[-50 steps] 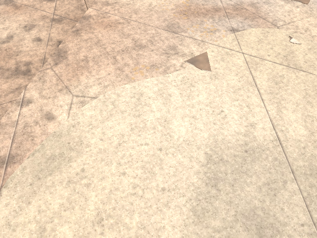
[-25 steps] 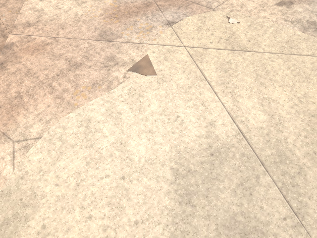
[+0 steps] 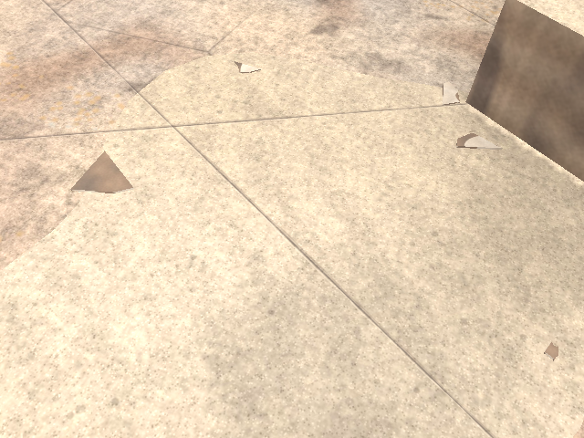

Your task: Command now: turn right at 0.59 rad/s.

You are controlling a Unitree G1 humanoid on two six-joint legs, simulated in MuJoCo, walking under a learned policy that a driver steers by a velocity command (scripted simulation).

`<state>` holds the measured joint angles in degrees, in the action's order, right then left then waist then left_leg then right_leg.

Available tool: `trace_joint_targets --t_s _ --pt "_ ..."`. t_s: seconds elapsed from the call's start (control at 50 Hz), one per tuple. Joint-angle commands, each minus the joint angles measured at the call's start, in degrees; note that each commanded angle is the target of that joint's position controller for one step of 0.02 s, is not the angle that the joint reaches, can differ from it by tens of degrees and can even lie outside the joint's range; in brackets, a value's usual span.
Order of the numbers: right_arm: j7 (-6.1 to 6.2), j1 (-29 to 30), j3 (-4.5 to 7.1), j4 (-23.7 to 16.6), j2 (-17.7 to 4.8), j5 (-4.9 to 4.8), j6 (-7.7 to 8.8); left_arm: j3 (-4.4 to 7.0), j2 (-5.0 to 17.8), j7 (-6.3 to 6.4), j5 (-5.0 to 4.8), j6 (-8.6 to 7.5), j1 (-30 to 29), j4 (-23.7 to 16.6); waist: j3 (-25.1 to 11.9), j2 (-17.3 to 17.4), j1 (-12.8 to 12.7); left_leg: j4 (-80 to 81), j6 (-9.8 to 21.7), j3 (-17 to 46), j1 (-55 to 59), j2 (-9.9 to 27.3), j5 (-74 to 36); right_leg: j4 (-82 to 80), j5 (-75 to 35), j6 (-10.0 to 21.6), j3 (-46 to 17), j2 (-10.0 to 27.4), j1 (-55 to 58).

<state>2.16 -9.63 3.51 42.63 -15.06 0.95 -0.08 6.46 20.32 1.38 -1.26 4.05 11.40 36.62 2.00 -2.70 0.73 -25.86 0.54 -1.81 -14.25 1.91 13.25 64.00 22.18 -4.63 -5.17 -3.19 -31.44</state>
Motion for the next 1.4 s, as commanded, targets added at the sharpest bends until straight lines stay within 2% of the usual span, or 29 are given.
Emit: trace_joint_targets --t_s 0.02,0.14,0.2,0.22,0.24,0.26,0.28,0.32,0.48,0.62,0.7,0.72,0.74,0.76,0.78,0.82,0.84,0.96,1.02,1.1,1.16,1.18,1.2,1.22,1.24,1.26,1.3,1.32,1.4 --pt "0.69 -0.15 2.48 -3.60 -9.93 0.04 -0.06 0.00 1.89 -0.39 -0.20 -0.77 -4.65 -6.38 -4.29 12.81 2.05 7.07 11.56 8.95 12.94 13.36 -20.56 -5.16 -0.39 -1.78 2.36 3.00 -6.24" --pt "-0.86 0.56 3.65 -3.42 -13.09 -1.39 -0.33 -0.52 1.65 -1.58 0.30 -0.49 -4.22 -7.24 -5.88 13.95 2.05 5.21 11.91 5.64 9.68 15.49 -24.53 -22.14 0.97 0.81 7.28 3.38 7.78" --pt "-1.24 1.72 3.02 -2.45 -11.81 -3.05 -0.19 -0.19 1.55 -1.86 0.47 -0.55 1.01 -4.90 -6.22 11.88 -1.45 -0.65 8.10 3.48 6.06 13.75 -21.66 -41.63 -12.74 5.13 8.46 1.61 19.74" --pt "-1.58 -1.49 2.09 -1.05 -9.02 -2.33 0.19 0.08 2.93 -1.48 0.51 -0.60 2.83 -4.45 -8.68 6.92 -1.47 -4.74 3.81 0.40 -0.28 11.43 -10.96 -44.43 -19.22 6.88 3.97 4.11 29.71" --pt "-2.43 -1.27 -0.22 -2.80 -3.18 1.36 0.71 0.69 7.62 -0.52 0.78 -0.76 5.29 -4.91 -11.94 -10.30 -0.47 -19.76 -2.16 -5.27 -14.01 5.36 16.34 -43.01 -34.01 11.55 -13.93 18.79 40.89" --pt "-2.11 1.96 0.89 -4.44 -6.80 0.06 1.04 1.25 9.99 -0.86 1.55 -1.74 7.43 -4.44 -10.96 -12.53 -4.12 -30.14 -3.67 -1.83 -23.96 0.54 25.41 -46.12 -19.75 22.78 -23.10 26.19 36.50" --pt "-2.09 4.63 2.00 -4.34 -10.38 -1.40 1.30 0.71 7.72 -1.25 1.63 -3.06 8.52 -3.33 -8.36 -7.38 -6.09 -34.98 -3.33 1.73 -26.22 2.39 22.37 -49.85 -2.81 22.93 -22.79 23.59 34.02" --pt "-2.31 5.05 2.63 -3.19 -10.49 -1.98 1.57 -0.41 5.17 -1.02 1.14 -4.63 4.91 -2.02 -1.91 -7.26 -4.06 -34.71 -1.90 2.78 -28.54 3.77 13.23 -53.38 11.87 17.86 -18.48 18.60 30.17" --pt "-3.28 5.23 1.24 -1.58 -6.09 -1.58 4.29 -0.70 4.70 -0.47 1.06 -7.44 5.01 -0.17 0.05 -4.31 -3.02 -17.22 -2.90 2.26 -22.86 2.74 -6.82 -57.14 -4.60 16.41 -7.80 15.13 27.10" --pt "-4.58 8.34 0.40 -3.41 -7.01 -2.30 5.07 -0.04 6.48 -1.25 -0.05 -7.41 8.50 3.23 2.61 -3.38 -4.02 -7.31 -0.53 2.19 -16.77 2.02 -5.23 -55.04 -4.74 16.78 -7.36 18.20 25.07" --pt "-4.08 -4.14 1.93 0.24 -10.12 -2.26 5.57 -0.94 4.44 -1.24 0.39 -6.74 8.06 4.08 -2.62 -1.48 2.59 -2.68 3.14 -0.39 3.05 -0.88 -3.45 -41.21 -16.93 13.12 -3.39 14.24 21.17" --pt "-3.51 -12.92 3.07 1.71 -14.05 -1.86 5.73 -2.31 1.05 -1.17 1.32 -6.79 8.00 3.14 -9.50 5.92 6.08 -0.43 6.43 9.99 15.47 7.62 -0.47 -23.08 -15.19 10.18 1.70 9.52 14.47" --pt "-3.89 -16.91 4.18 2.52 -19.84 -0.94 5.65 -3.28 -2.54 -0.83 0.91 -7.87 11.07 0.40 -14.15 22.87 4.32 8.89 14.92 37.85 28.67 19.23 14.52 -2.71 6.74 5.90 4.57 -0.02 -5.14" --pt "-4.29 -15.57 2.68 2.01 -14.43 -1.52 6.08 -2.03 2.91 -0.76 -0.01 -8.78 9.41 1.16 -12.02 15.97 5.17 12.96 15.24 43.40 27.47 19.69 22.70 5.67 9.54 5.85 -2.37 1.75 -11.64" --pt "-4.16 -12.10 1.74 1.43 -11.71 -1.47 6.13 -1.42 4.99 -1.16 -1.05 -9.27 6.43 0.61 -6.49 12.78 4.19 12.72 13.39 36.23 23.36 18.72 20.79 7.35 4.63 7.02 -2.10 4.80 -15.07" --pt "-4.07 -7.26 0.88 0.37 -8.98 -0.76 5.91 -1.68 3.49 -1.21 0.05 -9.42 3.55 0.74 -2.25 7.18 2.14 13.77 11.70 25.86 15.37 14.25 9.09 3.04 -4.27 7.31 -0.23 8.88 -13.12" --pt "-3.93 -6.07 0.48 0.10 -8.10 -0.29 5.96 -1.58 2.86 -1.36 0.30 -9.13 3.76 0.95 -1.81 8.09 0.92 15.00 11.07 22.11 12.30 12.48 4.44 1.14 -7.10 7.12 -0.16 10.14 -10.24" --pt "-2.81 -6.21 0.60 1.60 -9.26 -0.73 5.89 -2.35 -0.59 -1.27 1.51 -7.92 0.52 0.12 -0.01 5.92 -0.48 15.92 11.09 7.72 8.18 8.82 -32.60 -12.69 -16.58 3.19 3.34 9.35 -7.70" --pt "-1.82 -8.26 0.53 2.75 -9.71 -1.02 4.87 -3.31 -3.04 -2.02 1.42 -8.60 -5.18 -0.82 -0.85 6.87 1.80 14.57 8.42 2.04 6.62 5.69 -37.95 -25.98 -26.36 3.23 6.26 6.52 -0.25" --pt "-1.34 -10.33 0.64 4.50 -10.29 -1.41 3.50 -2.95 -1.75 -3.27 1.26 -9.07 -8.58 -1.65 -1.40 7.31 2.42 10.90 8.48 3.92 11.85 8.36 -35.86 -33.34 -28.60 4.98 5.05 4.69 2.24" --pt "-1.09 -7.61 0.96 4.42 -10.71 -1.73 2.64 -1.68 1.38 -3.45 2.15 -9.57 -2.29 0.36 -4.63 7.52 -2.07 1.52 6.93 5.12 14.76 8.36 -40.99 -38.02 -26.51 8.16 5.41 2.70 10.01" --pt "-1.14 -8.24 0.67 4.44 -9.86 -1.48 2.53 -0.98 3.42 -3.03 2.60 -9.83 2.11 1.78 -7.99 5.21 -4.02 -6.21 4.88 3.74 13.41 5.24 -39.71 -41.18 -37.48 9.80 5.16 3.60 18.47" --pt "-1.39 -12.11 -0.43 3.38 -7.03 0.17 3.08 -0.37 7.58 -2.46 3.76 -9.66 5.85 1.98 -16.32 -2.25 -2.83 -19.14 2.08 2.97 2.03 1.60 -22.90 -34.04 -62.17 14.95 -4.23 13.76 36.78" --pt "-2.07 -19.56 -2.26 4.99 -2.34 0.20 3.13 -1.58 4.59 -2.09 3.71 -8.73 6.30 2.22 -24.38 -11.60 -0.78 -35.98 -1.68 4.08 -10.39 -4.51 21.25 -33.82 -71.06 25.64 -19.00 26.61 48.84" --pt "-2.50 -17.88 -1.09 6.37 -7.31 -1.28 2.59 -2.46 0.80 -2.28 2.37 -7.85 7.16 2.59 -26.01 -6.31 -2.89 -40.79 -2.38 9.21 -11.98 -3.44 28.04 -36.22 -59.11 25.91 -21.26 25.36 45.84" --pt "-2.37 -12.67 -0.31 4.81 -9.47 -2.28 1.84 -2.66 0.56 -2.35 1.34 -7.36 2.58 2.32 -18.11 -3.47 -2.67 -41.81 -2.92 8.25 -15.26 -1.32 25.63 -39.52 -47.79 23.30 -17.15 22.74 38.98" --pt "-1.25 -8.18 -0.17 3.92 -7.98 -1.47 -0.26 -3.36 -0.87 -2.32 1.51 -6.86 -4.92 2.19 -8.77 -0.54 -0.08 -34.72 -4.00 6.93 -13.55 1.88 20.64 -45.12 -30.28 19.18 -11.98 18.88 24.00" --pt "-0.78 -8.87 -0.32 4.05 -6.99 -1.26 -1.33 -3.12 -0.25 -2.27 2.13 -6.52 -7.49 2.42 -6.82 -2.90 1.67 -28.51 -4.50 6.05 -8.52 2.46 18.84 -47.57 -23.46 17.51 -9.26 16.51 17.04" --pt "-0.09 -11.88 -0.77 6.34 -4.92 -0.49 -2.09 -2.74 0.38 -1.65 2.58 -5.84 -9.23 4.02 -8.45 -4.85 2.65 -13.36 -3.80 2.48 4.22 0.81 5.22 -49.22 -13.02 16.44 -3.90 13.56 10.15"
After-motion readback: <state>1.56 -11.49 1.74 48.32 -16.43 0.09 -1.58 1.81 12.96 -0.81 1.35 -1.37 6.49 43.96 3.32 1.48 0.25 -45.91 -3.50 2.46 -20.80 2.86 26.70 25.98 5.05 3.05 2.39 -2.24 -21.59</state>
